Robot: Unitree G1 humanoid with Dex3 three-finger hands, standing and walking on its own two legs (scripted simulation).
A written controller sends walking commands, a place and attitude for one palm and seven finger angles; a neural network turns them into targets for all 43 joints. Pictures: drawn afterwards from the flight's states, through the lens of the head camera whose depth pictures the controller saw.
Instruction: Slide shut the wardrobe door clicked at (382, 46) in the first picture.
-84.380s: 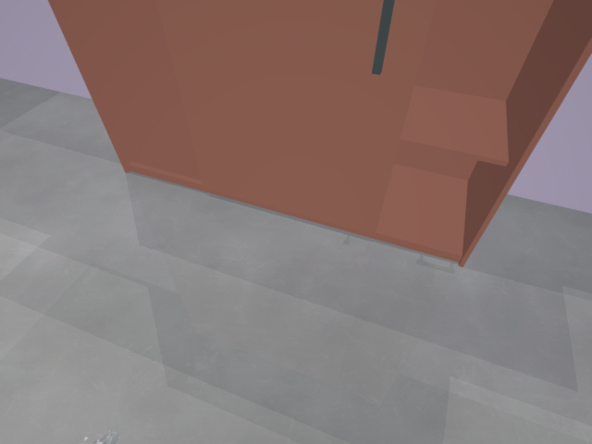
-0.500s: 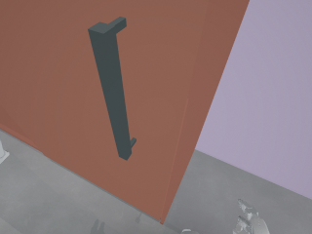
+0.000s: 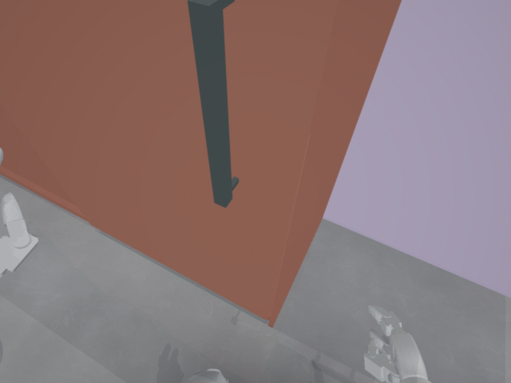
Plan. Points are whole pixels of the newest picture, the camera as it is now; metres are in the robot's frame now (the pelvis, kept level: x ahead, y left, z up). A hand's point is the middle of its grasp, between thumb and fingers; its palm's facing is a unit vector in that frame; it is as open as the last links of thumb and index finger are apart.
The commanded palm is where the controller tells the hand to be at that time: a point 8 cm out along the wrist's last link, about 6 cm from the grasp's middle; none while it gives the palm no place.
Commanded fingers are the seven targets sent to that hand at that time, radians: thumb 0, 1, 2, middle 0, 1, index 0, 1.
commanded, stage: step back with the hand held close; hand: left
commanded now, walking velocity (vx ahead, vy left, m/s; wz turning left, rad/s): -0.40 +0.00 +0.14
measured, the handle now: (224, 122) +0.42 +0.11 +0.18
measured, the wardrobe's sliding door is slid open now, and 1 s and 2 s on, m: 0.01 0.01 0.01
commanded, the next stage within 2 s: stop stepping back and stand still in 0.06 s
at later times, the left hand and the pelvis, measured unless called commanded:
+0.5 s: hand out of the picture +0.09 +0.29 +0.16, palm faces +0.45 -0.83 -0.34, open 7.5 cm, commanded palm +0.03 +0.32 +0.19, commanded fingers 0.00 0.90 0.90 -0.20 -0.30 -0.20 -0.30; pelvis -0.12 +0.03 -0.01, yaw -2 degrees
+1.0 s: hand out of the picture +0.05 +0.31 +0.17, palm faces +0.40 -0.81 -0.44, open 7.5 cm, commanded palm -0.01 +0.35 +0.19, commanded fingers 0.00 0.90 0.90 -0.20 -0.30 -0.20 -0.30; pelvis -0.15 +0.06 +0.00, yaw -1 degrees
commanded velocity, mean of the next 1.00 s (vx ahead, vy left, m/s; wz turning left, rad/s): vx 0.07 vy -0.03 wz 0.02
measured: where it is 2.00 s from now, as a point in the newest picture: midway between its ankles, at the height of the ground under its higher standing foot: outside the picture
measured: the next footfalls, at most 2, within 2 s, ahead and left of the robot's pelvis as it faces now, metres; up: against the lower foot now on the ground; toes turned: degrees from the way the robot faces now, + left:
right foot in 0.30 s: -0.03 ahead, -0.12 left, +0.00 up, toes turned -4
left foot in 0.48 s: -0.07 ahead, +0.15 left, +0.00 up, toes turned -1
